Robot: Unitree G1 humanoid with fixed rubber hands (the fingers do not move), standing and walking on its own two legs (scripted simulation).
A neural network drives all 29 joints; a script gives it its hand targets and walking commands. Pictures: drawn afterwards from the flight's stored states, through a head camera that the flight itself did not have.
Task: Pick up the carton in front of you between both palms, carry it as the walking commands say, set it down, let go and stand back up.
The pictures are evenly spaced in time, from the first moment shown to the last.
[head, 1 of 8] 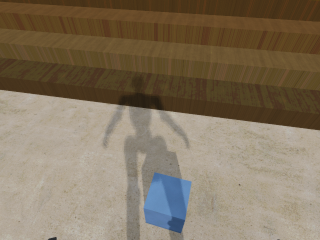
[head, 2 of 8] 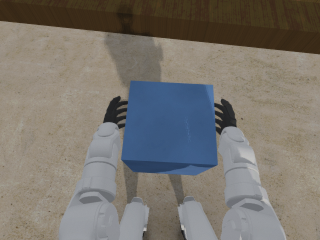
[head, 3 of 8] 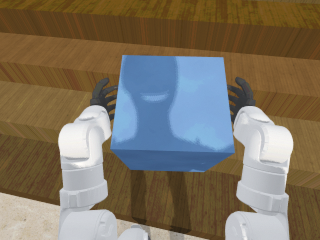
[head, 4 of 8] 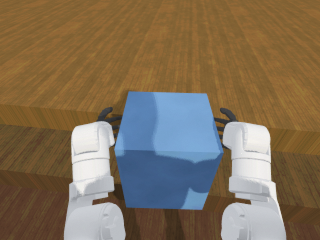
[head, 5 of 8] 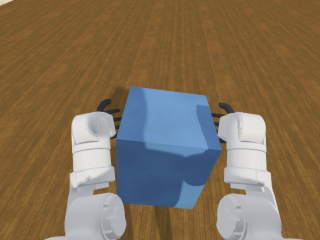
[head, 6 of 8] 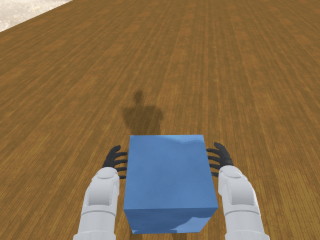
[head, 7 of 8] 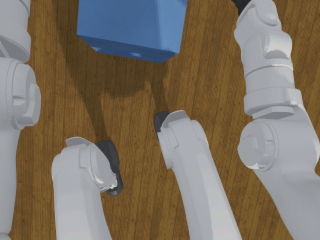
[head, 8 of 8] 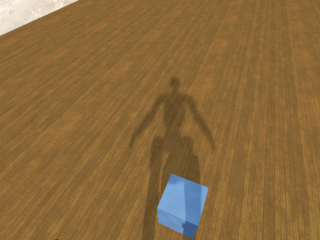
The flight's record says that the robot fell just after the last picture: no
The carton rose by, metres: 2.53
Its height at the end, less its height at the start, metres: +1.77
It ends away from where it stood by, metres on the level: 5.78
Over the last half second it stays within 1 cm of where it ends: yes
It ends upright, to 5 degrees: yes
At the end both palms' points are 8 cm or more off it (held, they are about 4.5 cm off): yes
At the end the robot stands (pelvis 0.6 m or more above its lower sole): yes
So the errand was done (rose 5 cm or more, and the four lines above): yes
